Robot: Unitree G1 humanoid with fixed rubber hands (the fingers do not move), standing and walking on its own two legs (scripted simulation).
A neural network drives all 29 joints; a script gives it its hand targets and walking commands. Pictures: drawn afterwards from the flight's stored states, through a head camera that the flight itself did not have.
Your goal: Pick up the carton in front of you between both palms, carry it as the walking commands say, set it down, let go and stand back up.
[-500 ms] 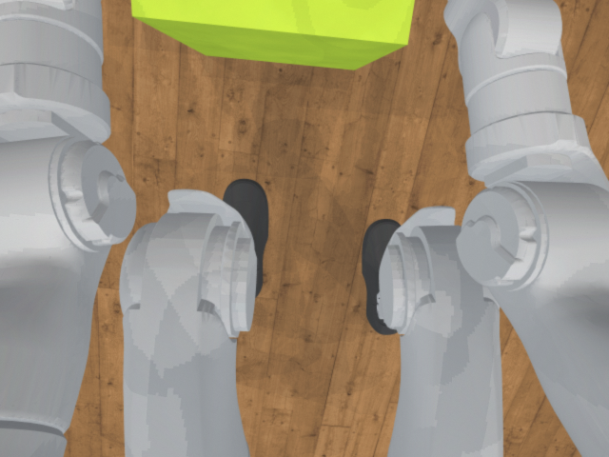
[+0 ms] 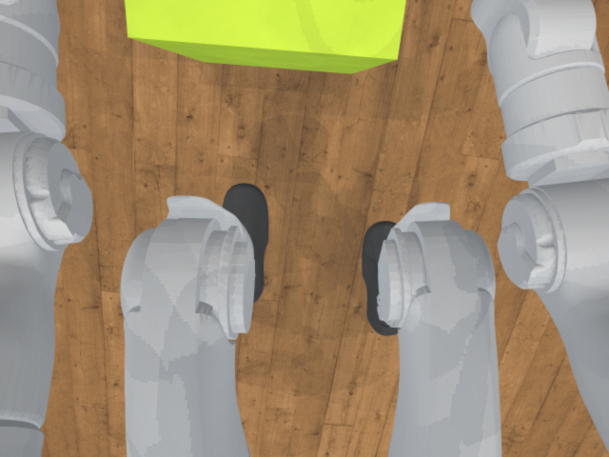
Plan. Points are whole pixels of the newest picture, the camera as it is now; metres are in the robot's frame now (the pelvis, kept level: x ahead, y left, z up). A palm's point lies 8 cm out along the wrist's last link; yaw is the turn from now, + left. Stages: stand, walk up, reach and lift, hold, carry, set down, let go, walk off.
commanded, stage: set down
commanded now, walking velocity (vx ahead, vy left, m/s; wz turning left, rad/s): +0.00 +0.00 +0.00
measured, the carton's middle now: out of the picture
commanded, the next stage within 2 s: let go in 0.94 s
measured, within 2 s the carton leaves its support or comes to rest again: neither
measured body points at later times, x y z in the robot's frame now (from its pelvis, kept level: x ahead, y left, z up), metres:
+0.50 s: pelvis +0.01 +0.01 +0.12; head +0.35 +0.07 +0.40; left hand +0.56 +0.30 +0.00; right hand +0.59 -0.09 +0.00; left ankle +0.13 +0.12 -0.34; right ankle +0.09 -0.12 -0.34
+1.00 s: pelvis +0.03 +0.02 +0.25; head +0.35 +0.07 +0.57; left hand +0.56 +0.31 +0.15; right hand +0.58 -0.09 +0.15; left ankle +0.13 +0.12 -0.34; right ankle +0.09 -0.12 -0.34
